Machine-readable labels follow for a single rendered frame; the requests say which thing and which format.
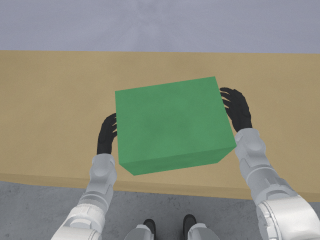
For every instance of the pedestal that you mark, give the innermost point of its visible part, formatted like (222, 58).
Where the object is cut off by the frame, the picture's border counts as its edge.
(53, 104)

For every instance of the robot left forearm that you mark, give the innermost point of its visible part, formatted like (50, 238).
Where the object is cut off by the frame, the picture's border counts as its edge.
(95, 201)

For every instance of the robot right forearm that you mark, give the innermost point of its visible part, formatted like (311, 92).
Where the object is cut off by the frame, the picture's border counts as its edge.
(258, 173)

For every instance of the robot right foot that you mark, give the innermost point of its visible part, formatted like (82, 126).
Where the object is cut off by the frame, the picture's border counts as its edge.
(188, 221)

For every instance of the robot right thigh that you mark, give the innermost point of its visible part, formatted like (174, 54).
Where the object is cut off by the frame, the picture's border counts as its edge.
(202, 233)

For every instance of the robot right upper arm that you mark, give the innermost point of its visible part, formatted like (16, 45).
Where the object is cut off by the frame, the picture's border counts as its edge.
(287, 218)

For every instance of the robot right hand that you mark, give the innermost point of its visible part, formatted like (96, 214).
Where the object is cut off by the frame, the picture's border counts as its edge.
(238, 109)

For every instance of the robot left upper arm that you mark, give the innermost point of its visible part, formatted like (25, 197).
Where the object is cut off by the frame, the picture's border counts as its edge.
(76, 233)

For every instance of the carton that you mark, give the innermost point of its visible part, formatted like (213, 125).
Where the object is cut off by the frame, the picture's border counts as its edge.
(172, 126)

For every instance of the robot left hand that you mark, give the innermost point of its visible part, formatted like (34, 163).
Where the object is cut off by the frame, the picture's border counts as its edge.
(106, 135)

